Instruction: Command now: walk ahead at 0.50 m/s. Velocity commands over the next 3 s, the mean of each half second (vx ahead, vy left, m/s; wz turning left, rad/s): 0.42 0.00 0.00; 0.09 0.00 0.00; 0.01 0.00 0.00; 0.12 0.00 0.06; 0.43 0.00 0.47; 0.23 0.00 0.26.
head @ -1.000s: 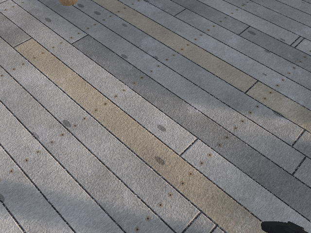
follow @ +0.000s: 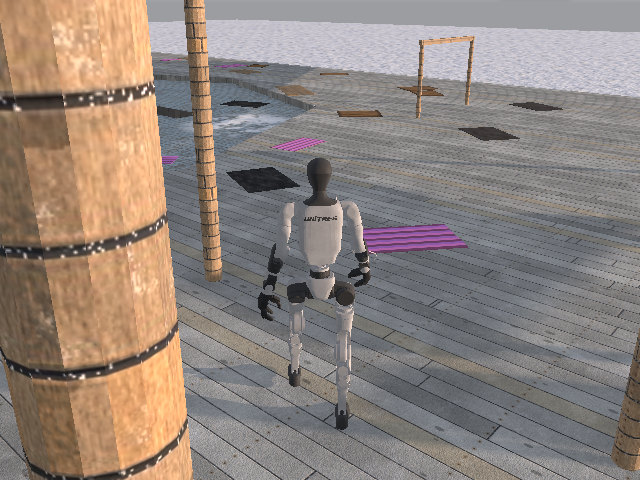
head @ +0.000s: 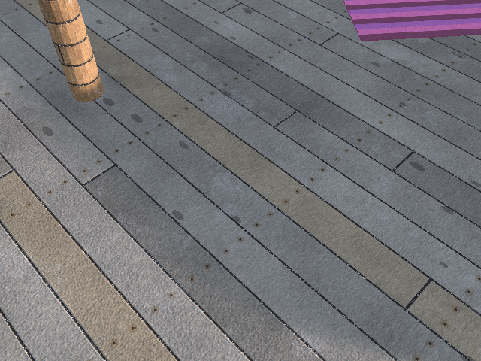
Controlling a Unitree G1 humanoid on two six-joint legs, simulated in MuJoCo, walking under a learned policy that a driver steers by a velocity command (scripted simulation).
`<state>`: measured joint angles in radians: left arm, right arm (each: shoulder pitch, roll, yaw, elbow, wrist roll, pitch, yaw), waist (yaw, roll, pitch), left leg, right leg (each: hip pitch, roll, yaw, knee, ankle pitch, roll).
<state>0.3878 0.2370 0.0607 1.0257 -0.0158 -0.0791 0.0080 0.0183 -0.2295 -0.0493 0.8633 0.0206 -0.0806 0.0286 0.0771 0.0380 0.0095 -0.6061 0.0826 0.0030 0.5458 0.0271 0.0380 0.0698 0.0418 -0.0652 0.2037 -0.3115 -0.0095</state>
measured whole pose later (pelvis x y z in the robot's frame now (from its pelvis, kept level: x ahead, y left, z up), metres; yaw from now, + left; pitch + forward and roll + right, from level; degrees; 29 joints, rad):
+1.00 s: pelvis +0.36 +0.02 +0.00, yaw +1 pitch +0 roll +0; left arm 0.14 0.21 0.04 1.01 0.01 -0.01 0.03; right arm 0.25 -0.21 -0.05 1.07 -0.01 -0.01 -0.04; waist 0.00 -0.02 0.01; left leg -0.22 0.04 0.00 0.52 -0.30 -0.03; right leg -0.32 0.01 -0.04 0.47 -0.15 -0.02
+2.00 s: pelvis +0.44 +0.01 -0.01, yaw +3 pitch +0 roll -1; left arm 0.22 0.22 0.07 1.10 -0.02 -0.09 0.01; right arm 0.41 -0.22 -0.06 1.09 0.04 -0.04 -0.03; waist 0.00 0.05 0.00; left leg -0.18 0.04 -0.05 0.69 -0.47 0.00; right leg -0.27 0.00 -0.09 0.60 -0.32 -0.05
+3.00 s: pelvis +0.88 +0.14 -0.01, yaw +25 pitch +2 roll +0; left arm 0.11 0.25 0.04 0.78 0.02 -0.08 -0.02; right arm 0.19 -0.26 -0.05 0.82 -0.01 -0.04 -0.03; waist -0.01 0.00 0.02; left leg -0.33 -0.11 -0.07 0.92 -0.50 0.01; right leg -0.46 0.04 0.01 0.51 -0.07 -0.03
